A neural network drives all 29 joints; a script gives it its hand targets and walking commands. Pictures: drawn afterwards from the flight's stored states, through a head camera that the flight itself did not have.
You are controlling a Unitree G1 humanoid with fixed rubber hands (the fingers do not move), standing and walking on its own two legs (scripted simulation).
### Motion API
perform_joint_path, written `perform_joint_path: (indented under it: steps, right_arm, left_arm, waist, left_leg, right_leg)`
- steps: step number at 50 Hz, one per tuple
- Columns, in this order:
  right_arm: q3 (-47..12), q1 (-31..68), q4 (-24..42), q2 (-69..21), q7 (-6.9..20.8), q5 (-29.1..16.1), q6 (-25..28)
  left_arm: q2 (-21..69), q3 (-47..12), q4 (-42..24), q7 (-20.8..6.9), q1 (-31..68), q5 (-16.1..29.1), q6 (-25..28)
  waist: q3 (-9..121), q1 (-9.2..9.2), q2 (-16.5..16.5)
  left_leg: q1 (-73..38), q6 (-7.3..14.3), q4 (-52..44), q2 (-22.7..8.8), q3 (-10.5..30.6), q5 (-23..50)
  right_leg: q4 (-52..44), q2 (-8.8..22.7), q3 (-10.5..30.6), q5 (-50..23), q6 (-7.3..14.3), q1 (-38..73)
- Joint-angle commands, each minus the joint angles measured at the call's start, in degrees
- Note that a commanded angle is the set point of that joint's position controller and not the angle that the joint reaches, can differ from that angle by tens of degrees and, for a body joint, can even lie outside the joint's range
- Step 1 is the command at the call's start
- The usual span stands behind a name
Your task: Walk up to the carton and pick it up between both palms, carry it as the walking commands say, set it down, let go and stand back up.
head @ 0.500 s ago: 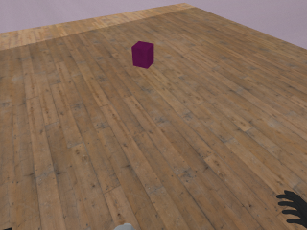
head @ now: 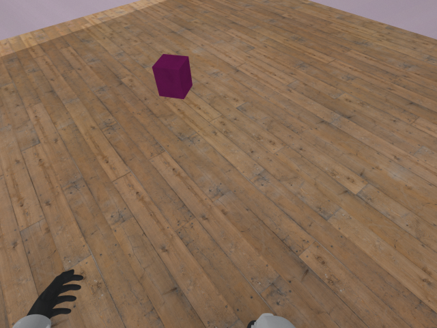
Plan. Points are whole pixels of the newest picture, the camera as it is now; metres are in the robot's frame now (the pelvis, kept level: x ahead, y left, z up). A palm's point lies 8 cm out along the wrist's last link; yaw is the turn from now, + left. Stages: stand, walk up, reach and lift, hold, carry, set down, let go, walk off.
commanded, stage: walk up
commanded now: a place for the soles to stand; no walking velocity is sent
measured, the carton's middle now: (173, 76) +1.95 +0.21 -0.62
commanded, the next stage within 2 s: none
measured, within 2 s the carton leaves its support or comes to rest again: neither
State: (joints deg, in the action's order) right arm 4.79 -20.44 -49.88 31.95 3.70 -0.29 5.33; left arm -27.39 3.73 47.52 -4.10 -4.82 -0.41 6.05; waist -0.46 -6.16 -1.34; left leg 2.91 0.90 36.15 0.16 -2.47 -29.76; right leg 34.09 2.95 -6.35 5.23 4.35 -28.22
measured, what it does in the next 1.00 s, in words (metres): walks ahead: left foot, then right foot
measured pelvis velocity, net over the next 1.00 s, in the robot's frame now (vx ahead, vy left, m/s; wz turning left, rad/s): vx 0.58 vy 0.09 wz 0.02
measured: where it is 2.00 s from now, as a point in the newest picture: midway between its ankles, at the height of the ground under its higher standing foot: (185, 184)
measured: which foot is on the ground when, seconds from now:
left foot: up 0.00-0.46, down 0.48-1.00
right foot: down 0.00-0.48, up 0.50-0.96, down 0.98-1.00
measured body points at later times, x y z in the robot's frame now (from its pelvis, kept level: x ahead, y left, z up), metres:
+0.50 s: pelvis +0.29 +0.08 +0.00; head +0.30 +0.07 +0.45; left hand +0.26 +0.46 -0.07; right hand +0.55 -0.23 -0.04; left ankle +0.41 +0.18 -0.72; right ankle +0.14 -0.09 -0.70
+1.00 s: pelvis +0.58 +0.09 +0.01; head +0.59 +0.08 +0.46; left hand +0.78 +0.41 -0.05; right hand +0.61 -0.27 -0.09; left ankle +0.41 +0.18 -0.71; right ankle +0.71 -0.02 -0.72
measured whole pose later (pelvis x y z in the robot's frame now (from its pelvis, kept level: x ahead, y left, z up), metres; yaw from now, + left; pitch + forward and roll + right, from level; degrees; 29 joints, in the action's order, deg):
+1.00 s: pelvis +0.58 +0.09 +0.01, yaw +1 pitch +1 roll +0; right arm 4.2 -20.7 -49.4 29.1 2.8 0.0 4.9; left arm -26.7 4.5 45.9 -4.1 -5.7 0.0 4.0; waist 0.1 -5.6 -1.2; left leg -4.5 0.9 22.9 0.6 -5.2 -27.4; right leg 30.9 2.9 -4.9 5.9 3.0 -26.3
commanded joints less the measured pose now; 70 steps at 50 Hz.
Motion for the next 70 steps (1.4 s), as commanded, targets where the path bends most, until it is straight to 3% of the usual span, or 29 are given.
perform_joint_path:
  steps: [1,3,7,10,14,18,20,22,23,24,25,26,30,34,35,42,44,45,48,49,50,51,52,53,56,58,60,66,70]
  right_arm:
    - [0.96,2.26,3.3,8.66,-0.9,0.54,0.42]
    - [1.8,5.82,2.97,7.88,-0.15,1.26,-0.32]
    - [0.77,13.31,6.54,5.32,1.61,1.92,-0.95]
    - [0.42,15.18,6.41,4.09,3.38,1.16,-1.31]
    - [1.84,21.7,8.04,6.42,4.51,1.01,-2.42]
    - [0.13,27.79,10.14,2.6,3.99,0.68,-2.48]
    - [1.28,19.24,6.62,5.46,3.46,0.98,-1.97]
    - [3.99,2.14,2.42,11.98,2.0,1.77,-1.14]
    - [5.53,-1.1,2.61,16.61,0.58,0.52,-0.88]
    - [4.73,3.55,4.3,15.96,-0.06,-1.68,-0.97]
    - [4.72,7.29,6.08,14.73,-0.25,-2.35,-0.79]
    - [4.31,11.16,6.23,11.33,-0.45,-1.34,-0.68]
    - [3.25,11.07,6.82,8.28,-0.31,-0.38,0.29]
    - [2.79,9.59,5.79,8.43,-0.07,0.06,0.52]
    - [2.84,10.77,6.1,8.25,0.15,0.31,0.59]
    - [2.33,2.54,3.17,8.45,-0.24,0.6,0.62]
    - [2.57,4.99,3.69,9.74,-0.93,0.68,0.37]
    - [2.4,1.63,3.26,9.37,-1.28,0.12,0.38]
    - [1.84,1.31,5.22,7.3,-1.79,-0.32,0.42]
    - [0.73,1.55,6.66,3.86,-1.87,-0.3,0.85]
    - [0.19,0.56,7.73,3.33,-2.2,-0.62,0.91]
    - [0.96,2.64,6.86,8.12,-2.85,0.14,0.84]
    - [0.16,6.43,6.07,6.84,-2.84,0.4,0.92]
    - [0.14,5.78,6.2,5.08,-2.63,0.05,0.53]
    - [0.86,6.03,9.35,3.66,-0.44,0.95,-1.45]
    - [1.2,10.55,10.19,2.27,0.8,0.93,-2.35]
    - [1.37,11.34,10.48,2.71,1.42,1.29,-2.35]
    - [2.51,17.48,9.62,4.16,3.0,1.02,-2.47]
    - [2.46,8.79,6.28,5.21,2.07,1.31,-1.34]
  left_arm:
    - [-18.26,5.65,-2.46,2.57,-9.51,1.17,1.08]
    - [-13.7,3.9,-2.88,2.6,-6.77,0.83,2.0]
    - [-12.42,2.83,-0.85,2.03,-10.59,1.48,3.22]
    - [-16.15,3.76,-2.04,1.33,-7.21,1.48,3.1]
    - [-16.7,4.16,-0.41,1.2,-13.9,1.12,2.48]
    - [-16.86,4.01,1.25,1.87,-19.35,1.43,2.22]
    - [-16.69,3.6,-1.36,2.28,-16.03,0.97,1.02]
    - [-11.03,1.63,-2.32,2.84,-16.89,1.13,0.72]
    - [-6.92,-0.28,-4.12,2.58,-19.43,1.07,1.02]
    - [-11.68,0.66,-1.41,3.09,-19.57,0.22,0.66]
    - [-14.24,1.74,-0.53,2.66,-23.1,0.72,0.28]
    - [-14.47,1.86,0.31,2.39,-24.56,1.34,0.16]
    - [-11.38,2.46,0.35,1.86,-22.38,0.83,-0.75]
    - [-10.02,2.28,-1.48,1.21,-13.49,-0.38,-1.7]
    - [-8.66,2.21,-3.33,0.64,-9.65,-0.62,-1.37]
    - [-6.17,2.48,-3.69,-0.1,0.65,0.24,-1.97]
    - [-6.52,2.6,-3.61,-0.13,-2.98,0.81,-1.91]
    - [-5.95,2.44,-3.05,-0.17,-1.28,0.78,-1.8]
    - [-10.24,3.82,-0.94,1.36,-13.44,0.36,-1.34]
    - [-15.92,6.12,0.11,2.09,-22.12,-0.06,-1.01]
    - [-19.63,6.5,-0.69,2.57,-25.84,0.83,-0.67]
    - [-18.3,6.41,-1.38,2.93,-23.39,2.08,-0.16]
    - [-15.11,5.53,-1.68,3.46,-20.66,2.13,0.16]
    - [-13.52,3.82,-3.34,3.91,-16.28,2.29,-0.11]
    - [-11.72,3.09,-4.42,3.65,-11.05,1.21,0.47]
    - [-13.03,3.52,-3.81,3.17,-12.1,1.04,0.99]
    - [-15.07,3.84,-4.39,2.88,-13.6,0.97,1.24]
    - [-14.88,4.02,-4.28,1.89,-15.23,0.57,1.84]
    - [-13.87,2.98,-3.81,2.11,-17.51,0.5,0.91]
  waist:
    - [2.78,7.87,5.47]
    - [-4.42,6.42,1.78]
    - [-4.73,7.06,6.22]
    - [-3.1,6.99,12.61]
    - [-3.16,10.14,7.76]
    - [-3.11,12.2,8.08]
    - [3.75,7.47,5.4]
    - [11.82,-0.92,-8.28]
    - [15.24,-0.93,-18.98]
    - [8.55,1.56,-8.84]
    - [8.63,3.07,-3.0]
    - [9.83,5.21,-1.1]
    - [4.61,6.37,-1.88]
    - [-2.81,5.33,-6.19]
    - [-7.07,4.74,-8.49]
    - [-6.81,1.69,-0.89]
    - [-2.65,4.66,-3.06]
    - [-2.87,2.77,-2.4]
    - [5.75,9.53,4.14]
    - [12.11,14.54,13.13]
    - [15.75,14.72,17.64]
    - [15.34,13.86,6.26]
    - [9.71,12.91,0.76]
    - [7.04,9.86,2.63]
    - [-3.09,5.08,4.73]
    - [-2.83,6.85,10.78]
    - [-2.44,7.88,13.8]
    - [-3.33,9.56,7.53]
    - [4.31,4.92,0.42]
  left_leg:
    - [38.64,2.61,36.78,-3.46,8.6,10.67]
    - [32.79,1.8,29.46,-5.91,8.17,13.0]
    - [32.75,-0.86,15.11,-4.86,1.68,18.24]
    - [28.06,-1.67,3.21,-5.04,-1.01,24.52]
    - [27.75,-0.95,2.34,-5.26,-2.59,24.16]
    - [30.92,-0.25,-5.09,-3.18,-3.31,28.09]
    - [17.68,1.95,-8.67,-2.19,-3.17,19.0]
    - [-9.87,7.93,-12.72,-10.06,10.66,8.55]
    - [-22.71,10.15,-16.36,-23.36,33.99,6.83]
    - [-14.45,8.71,-19.2,-24.97,34.52,6.96]
    - [-11.08,9.3,-19.72,-24.84,32.31,11.95]
    - [-10.48,4.94,-18.81,-19.24,25.29,15.03]
    - [4.17,6.69,-20.56,-13.09,10.66,23.1]
    - [7.82,8.71,-27.6,-14.12,10.05,8.35]
    - [9.62,10.47,-27.67,-13.26,7.61,10.34]
    - [5.83,4.28,-26.57,-12.0,4.99,34.34]
    - [-0.66,4.63,-20.51,-11.93,3.22,44.27]
    - [0.83,4.55,-18.57,-12.28,3.2,46.46]
    - [5.19,2.0,4.79,-9.06,0.53,51.01]
    - [21.1,-1.35,25.69,-4.58,-2.38,38.58]
    - [33.54,-2.35,41.51,4.16,1.13,-0.65]
    - [40.3,-1.74,46.53,0.53,6.29,-1.41]
    - [42.18,-0.67,44.76,-1.81,7.68,3.05]
    - [37.25,-0.52,40.18,-3.73,9.57,6.55]
    - [25.54,-0.9,22.0,-4.28,2.18,12.16]
    - [24.84,-0.9,11.83,-3.35,0.05,15.88]
    - [24.53,-0.79,7.43,-3.92,-0.94,16.79]
    - [20.0,0.55,0.41,-5.99,-0.84,25.17]
    - [5.26,4.64,-6.41,-0.42,-3.47,15.98]
  right_leg:
    - [-21.68,20.18,33.9,33.82,5.7,29.7]
    - [-22.96,16.2,22.88,20.81,3.03,16.06]
    - [-24.43,11.65,12.13,-0.51,5.29,17.17]
    - [-25.35,9.45,4.36,9.73,4.4,16.43]
    - [-26.64,13.05,8.12,23.3,5.41,15.96]
    - [-22.7,12.0,4.96,-4.57,3.72,27.17]
    - [-10.03,11.44,1.93,-11.31,3.5,26.67]
    - [20.17,5.35,-0.26,0.98,-0.44,5.33]
    - [32.35,-1.62,4.25,24.89,-1.41,-12.86]
    - [35.68,-0.75,9.88,21.14,-0.9,-16.06]
    - [35.71,1.26,9.73,15.95,-1.12,-12.94]
    - [32.76,1.99,10.38,11.29,-1.18,-10.61]
    - [25.7,4.07,7.8,9.5,-4.18,-1.01]
    - [15.09,6.41,7.04,7.0,-5.25,-6.73]
    - [10.25,6.34,5.11,4.9,-4.78,-7.79]
    - [0.16,2.17,0.9,-6.29,-2.45,-2.31]
    - [-2.06,1.97,2.12,-5.6,-0.8,2.18]
    - [-2.81,-0.35,0.42,-5.74,-0.47,4.01]
    - [-6.55,-0.19,1.26,1.58,3.24,24.61]
    - [-7.87,12.78,19.01,3.16,9.01,40.26]
    - [-11.77,26.26,40.8,-5.2,16.71,48.34]
    - [-9.94,26.49,41.58,-11.88,18.87,51.48]
    - [-10.35,21.38,32.75,-21.62,15.69,46.43]
    - [-10.25,18.52,21.1,-26.78,11.42,38.42]
    - [-15.82,10.68,8.09,-19.66,6.89,15.84]
    - [-15.88,7.47,5.86,-20.41,4.94,19.19]
    - [-18.17,11.25,9.04,-9.34,6.58,17.46]
    - [-21.48,11.22,10.85,20.02,6.28,8.53]
    - [-0.47,8.88,5.86,-6.85,3.63,12.96]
